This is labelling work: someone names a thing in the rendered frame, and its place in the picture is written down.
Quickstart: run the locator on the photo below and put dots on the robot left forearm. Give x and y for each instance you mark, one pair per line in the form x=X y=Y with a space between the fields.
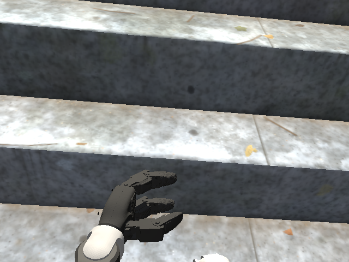
x=104 y=243

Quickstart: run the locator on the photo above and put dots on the left robot hand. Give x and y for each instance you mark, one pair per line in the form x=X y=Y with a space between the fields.
x=123 y=212

